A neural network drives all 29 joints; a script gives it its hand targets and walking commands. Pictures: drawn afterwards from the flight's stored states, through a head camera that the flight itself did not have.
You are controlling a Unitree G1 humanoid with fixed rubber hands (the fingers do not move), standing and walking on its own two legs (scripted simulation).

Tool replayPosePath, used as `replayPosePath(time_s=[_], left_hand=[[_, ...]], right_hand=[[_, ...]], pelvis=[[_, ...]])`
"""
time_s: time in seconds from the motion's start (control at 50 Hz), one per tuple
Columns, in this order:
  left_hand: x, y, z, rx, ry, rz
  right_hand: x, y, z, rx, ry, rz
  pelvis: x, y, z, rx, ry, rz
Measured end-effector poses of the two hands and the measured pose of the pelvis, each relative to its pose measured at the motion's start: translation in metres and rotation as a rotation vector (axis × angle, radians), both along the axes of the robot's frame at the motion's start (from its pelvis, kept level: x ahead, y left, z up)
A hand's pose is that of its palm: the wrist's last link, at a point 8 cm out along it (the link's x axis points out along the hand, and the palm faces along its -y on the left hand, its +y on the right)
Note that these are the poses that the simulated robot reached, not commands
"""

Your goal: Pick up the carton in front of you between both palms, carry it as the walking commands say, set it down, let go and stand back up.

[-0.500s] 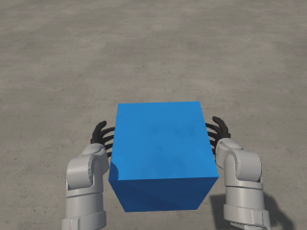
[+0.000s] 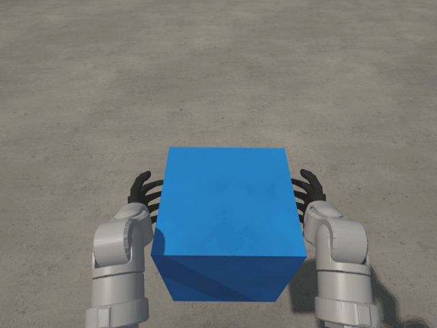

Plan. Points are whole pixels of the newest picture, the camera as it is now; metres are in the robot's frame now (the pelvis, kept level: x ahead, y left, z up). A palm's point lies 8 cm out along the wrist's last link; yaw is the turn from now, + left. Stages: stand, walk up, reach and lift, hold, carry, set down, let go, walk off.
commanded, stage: carry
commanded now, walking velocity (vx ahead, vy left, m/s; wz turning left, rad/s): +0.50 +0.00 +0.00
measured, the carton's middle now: (225, 229) +0.32 -0.01 +0.01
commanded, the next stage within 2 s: none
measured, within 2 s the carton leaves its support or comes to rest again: neither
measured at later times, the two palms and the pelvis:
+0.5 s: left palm (163, 116) +0.56 +0.12 +0.10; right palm (292, 109) +0.57 -0.18 +0.10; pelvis +0.31 -0.04 +0.01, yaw +3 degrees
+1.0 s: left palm (157, 64) +0.84 +0.17 +0.08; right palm (256, 62) +0.83 -0.13 +0.09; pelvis +0.61 +0.02 +0.01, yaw -1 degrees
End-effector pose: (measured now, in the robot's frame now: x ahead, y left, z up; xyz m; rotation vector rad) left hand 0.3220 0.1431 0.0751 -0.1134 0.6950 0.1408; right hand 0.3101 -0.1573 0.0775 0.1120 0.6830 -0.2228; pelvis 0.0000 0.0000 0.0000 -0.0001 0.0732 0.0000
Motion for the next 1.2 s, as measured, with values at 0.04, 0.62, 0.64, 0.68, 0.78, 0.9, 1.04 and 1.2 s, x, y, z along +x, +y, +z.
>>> replayPosePath(time_s=[0.04, 0.62, 0.64, 0.68, 0.78, 0.9, 1.04, 1.2], left_hand=[[0.018, -0.004, -0.002, -0.015, 0.021, -0.003], [0.275, -0.022, 0.037, 0.068, -0.009, 0.083], [0.284, -0.021, 0.040, 0.067, -0.017, 0.082], [0.306, -0.019, 0.044, 0.066, -0.036, 0.077], [0.370, -0.005, 0.045, 0.056, -0.070, 0.058], [0.461, 0.022, 0.015, 0.022, -0.048, 0.040], [0.536, 0.022, 0.010, 0.030, 0.060, -0.032], [0.626, 0.017, 0.033, 0.032, -0.032, -0.023]], right_hand=[[0.013, -0.003, -0.002, 0.009, 0.020, -0.024], [0.309, -0.021, 0.029, 0.010, -0.011, 0.129], [0.318, -0.020, 0.031, 0.011, -0.019, 0.127], [0.338, -0.018, 0.036, 0.011, -0.038, 0.120], [0.396, -0.005, 0.040, -0.003, -0.071, 0.102], [0.480, 0.022, 0.019, -0.047, -0.046, 0.092], [0.534, 0.022, 0.012, -0.033, 0.064, 0.019], [0.630, 0.017, 0.034, -0.023, -0.027, 0.029]], pelvis=[[0.018, 0.004, 0.006, -0.007, 0.002, -0.002], [0.371, -0.042, 0.026, 0.017, 0.005, 0.044], [0.383, -0.041, 0.026, 0.018, 0.004, 0.042], [0.407, -0.037, 0.027, 0.018, 0.000, 0.039], [0.475, -0.020, 0.018, 0.009, -0.009, 0.034], [0.559, 0.008, -0.004, 0.022, -0.022, 0.002], [0.626, 0.024, 0.018, -0.003, -0.005, -0.020], [0.721, 0.016, 0.025, -0.008, 0.000, -0.011]])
